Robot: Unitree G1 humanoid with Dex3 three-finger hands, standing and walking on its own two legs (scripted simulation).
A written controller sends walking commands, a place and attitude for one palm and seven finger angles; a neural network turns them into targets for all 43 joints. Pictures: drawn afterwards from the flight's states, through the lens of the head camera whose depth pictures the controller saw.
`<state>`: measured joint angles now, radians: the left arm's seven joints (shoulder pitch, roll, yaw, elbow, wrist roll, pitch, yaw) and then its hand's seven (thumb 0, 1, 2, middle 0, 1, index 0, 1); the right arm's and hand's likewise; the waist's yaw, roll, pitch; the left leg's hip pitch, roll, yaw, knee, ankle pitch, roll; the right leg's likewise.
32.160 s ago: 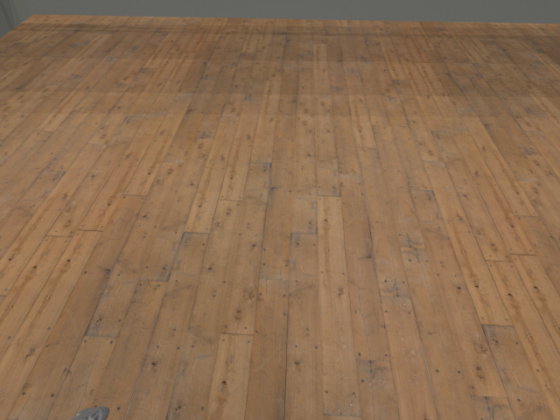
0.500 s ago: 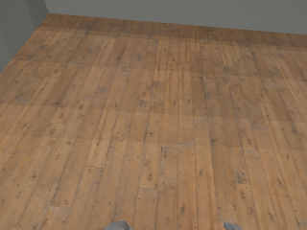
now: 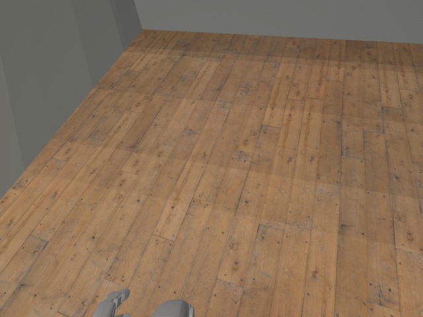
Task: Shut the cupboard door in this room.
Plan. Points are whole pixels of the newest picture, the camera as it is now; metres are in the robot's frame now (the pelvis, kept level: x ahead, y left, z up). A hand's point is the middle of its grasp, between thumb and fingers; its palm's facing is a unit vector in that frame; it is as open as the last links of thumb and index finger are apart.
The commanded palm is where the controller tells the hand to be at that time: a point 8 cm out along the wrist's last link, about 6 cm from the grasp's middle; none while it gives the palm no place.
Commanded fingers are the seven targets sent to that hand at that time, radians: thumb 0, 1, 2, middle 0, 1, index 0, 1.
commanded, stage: walk to a spot facing it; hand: left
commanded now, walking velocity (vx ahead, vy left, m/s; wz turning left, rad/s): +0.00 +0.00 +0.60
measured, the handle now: out of the picture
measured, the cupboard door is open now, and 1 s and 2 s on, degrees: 79 79 79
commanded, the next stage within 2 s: none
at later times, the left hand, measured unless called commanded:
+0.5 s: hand out of the picture -0.03 +0.26 -0.18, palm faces +0.35 -0.90 -0.27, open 7.4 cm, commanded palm none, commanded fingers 0.00 0.90 0.90 -0.20 -0.30 -0.20 -0.30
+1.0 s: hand out of the picture +0.04 +0.21 -0.14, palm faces +0.53 -0.80 -0.29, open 7.4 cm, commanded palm none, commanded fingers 0.00 0.90 0.90 -0.20 -0.30 -0.20 -0.30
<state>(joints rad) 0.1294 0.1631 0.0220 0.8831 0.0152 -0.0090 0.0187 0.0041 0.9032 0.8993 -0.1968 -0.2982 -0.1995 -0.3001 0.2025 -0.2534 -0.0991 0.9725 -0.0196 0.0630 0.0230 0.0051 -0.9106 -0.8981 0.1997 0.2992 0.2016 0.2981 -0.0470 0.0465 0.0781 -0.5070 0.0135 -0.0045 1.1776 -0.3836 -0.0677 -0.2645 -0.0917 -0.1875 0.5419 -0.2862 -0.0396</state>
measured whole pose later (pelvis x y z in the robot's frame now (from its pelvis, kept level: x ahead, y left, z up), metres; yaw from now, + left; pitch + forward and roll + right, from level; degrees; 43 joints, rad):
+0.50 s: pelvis +0.02 +0.03 -0.01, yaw +18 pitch +1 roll -1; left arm 0.23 0.29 0.07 0.96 0.01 0.07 0.01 0.01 0.91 0.90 -0.19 -0.30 -0.20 -0.30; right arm 0.07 -0.23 -0.04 0.88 -0.01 0.03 0.02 0.00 -0.91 -0.90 0.20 0.30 0.20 0.30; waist 0.04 -0.04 0.11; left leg -0.28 0.01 0.06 0.57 -0.30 0.04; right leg -0.44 -0.13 -0.12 1.11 -0.51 0.09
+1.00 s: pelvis +0.05 -0.02 +0.00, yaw +36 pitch +0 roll +2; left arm 0.14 0.18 0.02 0.85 0.02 0.01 0.02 0.01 0.90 0.90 -0.20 -0.30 -0.20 -0.30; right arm 0.20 -0.27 -0.10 0.95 -0.02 0.08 0.03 0.01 -0.91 -0.90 0.20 0.30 0.20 0.30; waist -0.05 0.05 0.10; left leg -0.50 -0.01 -0.03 1.18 -0.40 -0.07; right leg -0.22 -0.09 -0.15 0.54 -0.32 -0.01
